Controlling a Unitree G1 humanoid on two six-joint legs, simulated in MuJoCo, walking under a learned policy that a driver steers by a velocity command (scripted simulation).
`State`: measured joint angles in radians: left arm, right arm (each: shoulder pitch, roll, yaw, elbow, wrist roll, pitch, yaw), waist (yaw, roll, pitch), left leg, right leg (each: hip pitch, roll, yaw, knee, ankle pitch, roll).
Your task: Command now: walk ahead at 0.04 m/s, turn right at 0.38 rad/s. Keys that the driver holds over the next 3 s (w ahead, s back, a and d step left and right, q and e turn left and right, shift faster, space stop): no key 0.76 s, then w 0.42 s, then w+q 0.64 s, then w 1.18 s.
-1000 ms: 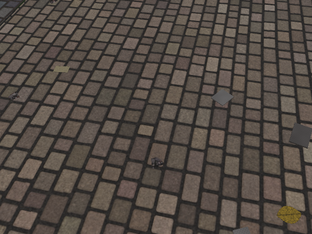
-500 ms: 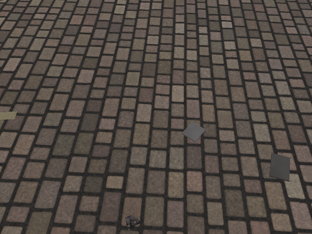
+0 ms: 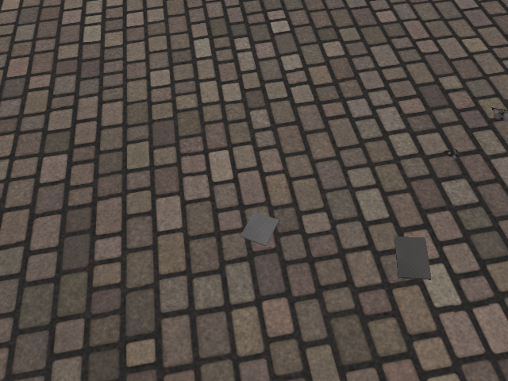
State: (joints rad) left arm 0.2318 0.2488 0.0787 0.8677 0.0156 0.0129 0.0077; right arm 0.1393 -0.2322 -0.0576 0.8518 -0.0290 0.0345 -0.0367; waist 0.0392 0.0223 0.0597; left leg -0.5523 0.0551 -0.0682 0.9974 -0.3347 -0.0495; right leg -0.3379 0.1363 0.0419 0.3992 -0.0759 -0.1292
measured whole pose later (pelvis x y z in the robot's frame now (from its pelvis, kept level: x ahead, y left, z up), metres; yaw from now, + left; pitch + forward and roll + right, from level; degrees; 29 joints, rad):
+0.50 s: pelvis +0.02 +0.05 +0.00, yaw -4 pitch -1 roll +0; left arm 0.20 0.23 0.04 0.97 0.01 0.02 0.03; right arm 0.22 -0.18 0.00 0.93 -0.01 -0.02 -0.04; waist 0.01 -0.04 0.03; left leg -0.16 -0.05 0.00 0.42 -0.26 0.04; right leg -0.16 0.02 0.08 0.41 -0.22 0.00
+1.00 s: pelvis +0.04 +0.02 +0.00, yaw -4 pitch -1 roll +0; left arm 0.28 0.20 0.02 1.09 0.03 -0.02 0.00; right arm 0.35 -0.22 -0.05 1.08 -0.02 0.00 -0.01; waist -0.01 0.01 -0.01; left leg -0.13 -0.03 -0.03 0.45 -0.32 0.05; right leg -0.21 0.03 -0.01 0.57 -0.39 -0.08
